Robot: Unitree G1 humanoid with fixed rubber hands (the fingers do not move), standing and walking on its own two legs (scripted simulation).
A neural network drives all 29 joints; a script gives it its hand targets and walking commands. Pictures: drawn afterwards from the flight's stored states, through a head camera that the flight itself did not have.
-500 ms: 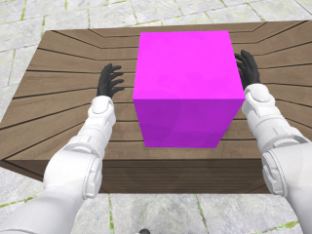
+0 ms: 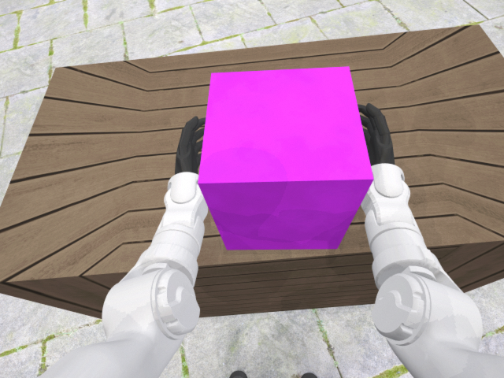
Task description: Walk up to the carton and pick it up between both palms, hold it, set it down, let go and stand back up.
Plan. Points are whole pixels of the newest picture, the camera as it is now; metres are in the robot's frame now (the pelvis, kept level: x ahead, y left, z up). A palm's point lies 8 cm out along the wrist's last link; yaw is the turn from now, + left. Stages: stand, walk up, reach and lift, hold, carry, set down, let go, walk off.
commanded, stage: reach and lift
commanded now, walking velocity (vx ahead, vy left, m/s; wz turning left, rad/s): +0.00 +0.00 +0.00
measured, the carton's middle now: (280, 169) +0.45 +0.01 +0.01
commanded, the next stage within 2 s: none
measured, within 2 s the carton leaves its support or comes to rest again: leaves its support in 1.58 s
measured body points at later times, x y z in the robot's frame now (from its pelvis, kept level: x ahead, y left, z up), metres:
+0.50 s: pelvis +0.02 +0.00 +0.00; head +0.12 +0.00 +0.44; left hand +0.45 +0.16 +0.04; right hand +0.47 -0.15 +0.05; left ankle -0.01 +0.13 -0.74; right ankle +0.00 -0.11 -0.74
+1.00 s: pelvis +0.02 +0.00 +0.00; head +0.12 +0.00 +0.44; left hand +0.45 +0.16 +0.04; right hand +0.47 -0.15 +0.05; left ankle -0.01 +0.13 -0.74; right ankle +0.00 -0.11 -0.74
